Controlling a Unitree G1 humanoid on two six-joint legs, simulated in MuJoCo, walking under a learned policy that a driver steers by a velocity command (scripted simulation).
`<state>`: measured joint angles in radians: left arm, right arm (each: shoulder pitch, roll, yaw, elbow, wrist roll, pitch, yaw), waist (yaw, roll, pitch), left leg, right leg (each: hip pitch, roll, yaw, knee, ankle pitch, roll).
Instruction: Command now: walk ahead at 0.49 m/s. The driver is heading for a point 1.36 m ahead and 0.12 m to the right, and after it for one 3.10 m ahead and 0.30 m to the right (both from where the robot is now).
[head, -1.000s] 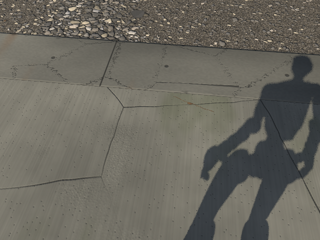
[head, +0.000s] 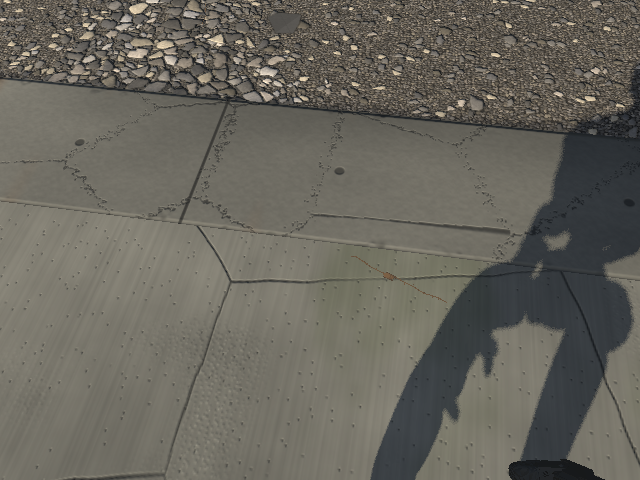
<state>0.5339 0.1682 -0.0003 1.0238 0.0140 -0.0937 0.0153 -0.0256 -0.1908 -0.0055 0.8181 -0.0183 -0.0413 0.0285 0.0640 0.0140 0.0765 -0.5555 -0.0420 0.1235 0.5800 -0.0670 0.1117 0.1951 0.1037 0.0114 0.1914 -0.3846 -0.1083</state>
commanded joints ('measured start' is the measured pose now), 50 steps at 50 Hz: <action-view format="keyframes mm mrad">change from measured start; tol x16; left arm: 1 -48 192 38 -36 4 -1 13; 25 -622 100 25 -259 7 39 -44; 31 -29 317 107 -95 51 11 -11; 36 -264 92 54 -86 0 1 -25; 50 13 130 44 28 2 -13 -9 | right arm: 1 348 -152 -55 71 1 -19 -29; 31 628 -23 -12 197 45 -54 -34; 50 -10 -55 -26 18 -2 -4 0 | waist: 1 -217 -102 -156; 3 -173 178 -333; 7 -70 -40 -7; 26 -115 60 34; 29 37 40 -133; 31 47 -260 -377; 35 -55 -43 -65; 50 -12 -81 36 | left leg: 1 434 -37 -26 -93 -14 64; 3 907 418 -647 -110 -122 257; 4 858 430 -856 -281 -319 309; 10 337 243 -350 -453 -23 148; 24 649 236 -198 -398 338 88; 28 670 246 -164 -164 695 57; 30 382 165 -97 305 354 19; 31 25 -26 -42 679 -388 -27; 50 -87 108 -51 86 68 -70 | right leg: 1 -131 -270 34 466 1248 10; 2 -306 -228 14 729 936 1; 3 -655 -48 -34 1127 -37 27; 4 -811 -22 52 1247 -106 8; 18 -827 -203 -64 602 393 85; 25 -835 -151 -82 408 313 46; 29 -346 -68 -105 262 255 -39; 31 170 -545 591 164 129 -241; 37 -326 -330 194 -14 389 -105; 50 -182 -292 44 -59 581 -84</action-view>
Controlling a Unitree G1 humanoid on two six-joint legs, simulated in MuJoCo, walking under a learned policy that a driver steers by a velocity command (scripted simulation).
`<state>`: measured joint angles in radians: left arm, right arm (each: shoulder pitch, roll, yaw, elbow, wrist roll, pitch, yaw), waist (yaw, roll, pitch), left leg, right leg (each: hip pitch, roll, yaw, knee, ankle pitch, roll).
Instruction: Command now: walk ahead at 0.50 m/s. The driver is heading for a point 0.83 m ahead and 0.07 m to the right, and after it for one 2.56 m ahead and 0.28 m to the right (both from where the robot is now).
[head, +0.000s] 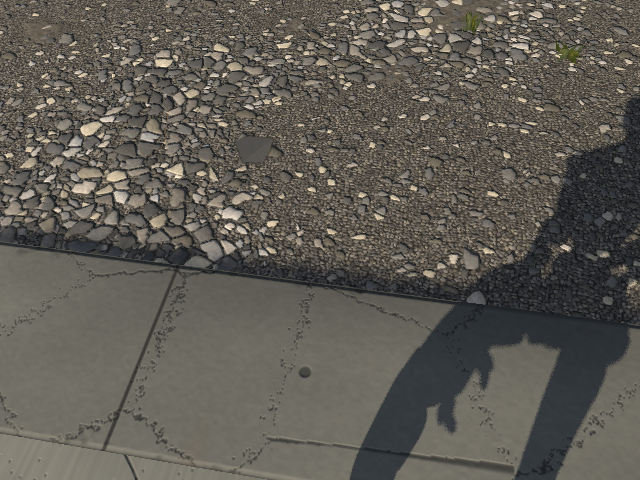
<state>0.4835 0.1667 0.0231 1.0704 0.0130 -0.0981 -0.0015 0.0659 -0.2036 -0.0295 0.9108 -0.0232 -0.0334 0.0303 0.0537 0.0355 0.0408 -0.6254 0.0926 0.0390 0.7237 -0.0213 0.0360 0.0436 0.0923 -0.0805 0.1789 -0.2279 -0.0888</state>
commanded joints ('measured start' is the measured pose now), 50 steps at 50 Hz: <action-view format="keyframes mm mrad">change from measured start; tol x32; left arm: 1 76 133 20 -12 7 -6 11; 31 -542 78 18 -249 10 49 -21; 37 39 270 92 -106 51 13 16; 50 -61 125 39 -65 -3 -6 3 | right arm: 1 -124 -47 -2 -84 3 -15 -2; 9 451 -257 -83 50 -45 -57 -40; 50 109 -45 -33 -29 -6 7 -7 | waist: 1 4 -103 78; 10 -173 114 -336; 50 -60 -80 58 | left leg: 1 -25 -31 34 -79 6 14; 7 377 -139 81 -256 -122 109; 9 968 272 -477 -305 -237 277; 15 440 128 -235 -573 -110 170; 35 721 101 -27 -200 681 124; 38 70 -174 -34 609 -496 53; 50 -41 25 -22 183 -53 -12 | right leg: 1 5 -294 137 -35 442 -109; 7 38 -284 73 347 860 -65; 10 -628 -27 89 1141 -287 -1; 11 -698 -100 126 1156 -197 -11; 35 -322 -45 -42 304 76 -52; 38 271 -517 763 104 -8 -261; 50 -181 -275 176 -71 270 -124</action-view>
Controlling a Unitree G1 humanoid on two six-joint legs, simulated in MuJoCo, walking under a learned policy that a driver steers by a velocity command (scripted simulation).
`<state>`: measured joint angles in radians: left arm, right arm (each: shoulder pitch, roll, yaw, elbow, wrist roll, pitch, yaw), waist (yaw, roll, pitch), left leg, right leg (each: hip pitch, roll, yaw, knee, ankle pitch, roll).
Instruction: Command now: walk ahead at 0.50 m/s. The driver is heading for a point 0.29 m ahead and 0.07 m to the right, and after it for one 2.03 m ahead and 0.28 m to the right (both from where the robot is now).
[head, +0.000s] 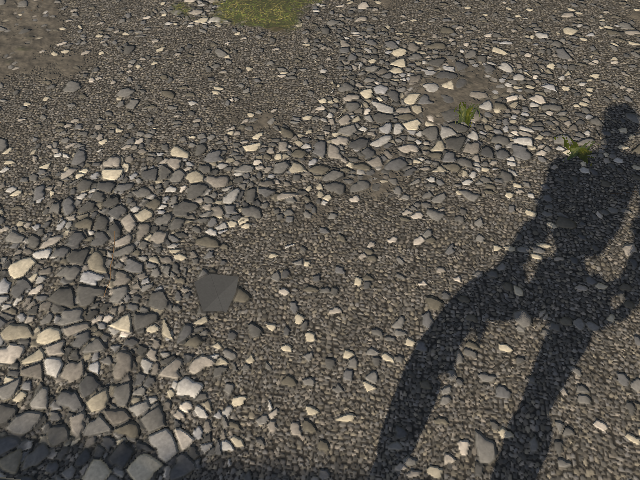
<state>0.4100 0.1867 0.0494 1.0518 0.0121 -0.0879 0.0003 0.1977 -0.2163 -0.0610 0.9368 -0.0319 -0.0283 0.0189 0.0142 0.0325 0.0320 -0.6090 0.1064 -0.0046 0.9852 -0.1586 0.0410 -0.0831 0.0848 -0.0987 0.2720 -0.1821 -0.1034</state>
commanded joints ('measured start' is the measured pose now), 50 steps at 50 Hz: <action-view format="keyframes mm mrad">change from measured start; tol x32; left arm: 1 27 105 11 -45 -2 -15 0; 16 157 114 11 -19 -10 13 10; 44 -575 86 14 -293 4 30 -62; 50 69 236 65 -56 56 7 -34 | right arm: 1 -55 -28 2 -66 6 1 6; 50 447 -84 -3 127 36 -49 -52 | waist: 1 -12 -82 66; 15 -131 194 -317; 45 -148 -35 145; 50 49 -272 -221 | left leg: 1 -52 6 31 -136 116 -19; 11 129 -93 82 -426 29 50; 15 963 264 -476 -590 -64 290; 20 464 138 -213 -805 121 185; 32 588 67 -107 -870 91 173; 48 637 1 -61 -92 405 136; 49 528 -45 -15 208 357 117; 50 198 -184 54 649 -481 70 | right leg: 1 -41 -260 181 -162 245 -103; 13 165 -272 78 242 794 -46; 16 -488 -18 118 1028 -343 15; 41 -717 -190 113 252 486 58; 47 -359 -159 61 34 544 10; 50 437 -297 123 246 969 -47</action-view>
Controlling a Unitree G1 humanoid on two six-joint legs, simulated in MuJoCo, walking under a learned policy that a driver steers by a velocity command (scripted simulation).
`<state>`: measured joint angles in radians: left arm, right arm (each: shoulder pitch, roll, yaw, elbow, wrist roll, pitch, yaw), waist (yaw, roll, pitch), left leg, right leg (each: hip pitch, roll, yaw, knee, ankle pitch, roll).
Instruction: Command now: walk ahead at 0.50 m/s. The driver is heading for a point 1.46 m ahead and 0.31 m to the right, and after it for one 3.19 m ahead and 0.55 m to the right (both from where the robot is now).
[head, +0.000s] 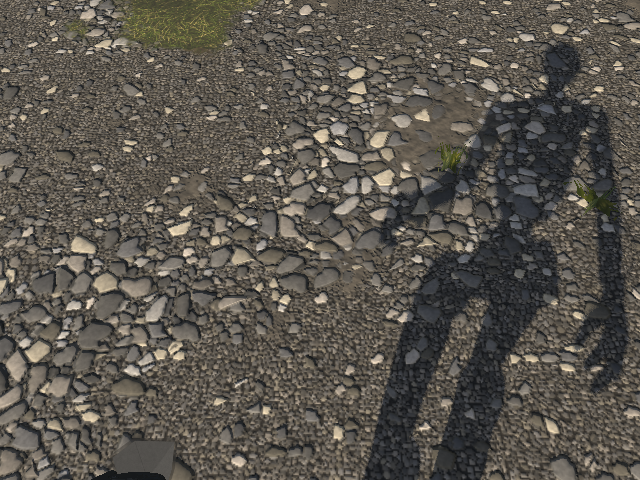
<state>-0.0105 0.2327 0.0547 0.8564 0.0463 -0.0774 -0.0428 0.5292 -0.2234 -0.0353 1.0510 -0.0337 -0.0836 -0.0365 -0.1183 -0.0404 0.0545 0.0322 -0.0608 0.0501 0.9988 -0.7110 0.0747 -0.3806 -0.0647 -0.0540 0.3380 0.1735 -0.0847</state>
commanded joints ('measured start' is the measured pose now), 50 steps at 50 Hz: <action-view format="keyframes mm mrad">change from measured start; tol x32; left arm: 1 565 220 58 119 1 -8 -3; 44 -38 32 -7 -20 -22 36 12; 50 442 137 42 111 5 -4 44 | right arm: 1 199 -81 -24 0 87 -2 -15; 18 -512 -61 1 -217 6 38 67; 24 -21 -281 -79 -76 -13 2 36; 50 -82 -95 -22 -14 20 -9 23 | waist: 1 184 -206 -456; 8 69 -5 -20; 24 14 386 -273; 50 273 30 -196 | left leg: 1 -734 -24 -151 873 -99 20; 13 -453 150 -17 -239 694 -39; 22 -183 76 16 -535 522 36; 24 254 498 -673 -733 363 221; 29 -140 301 -279 -825 568 106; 45 49 292 -88 -824 958 118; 50 -150 205 12 -191 1073 48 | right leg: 1 1069 -371 305 457 1005 -158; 4 640 -340 441 3 -203 -222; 8 74 -186 247 -145 -51 -154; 19 329 -184 136 -136 -77 -107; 22 280 -110 57 181 86 -64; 24 -216 140 -52 798 -708 5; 26 -326 38 89 874 -605 -15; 46 -203 20 -25 240 -286 6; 50 424 -28 80 116 -370 -96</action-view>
